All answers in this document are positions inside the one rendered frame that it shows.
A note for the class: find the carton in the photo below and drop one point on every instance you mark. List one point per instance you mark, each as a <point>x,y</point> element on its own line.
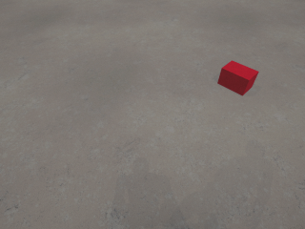
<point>237,77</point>

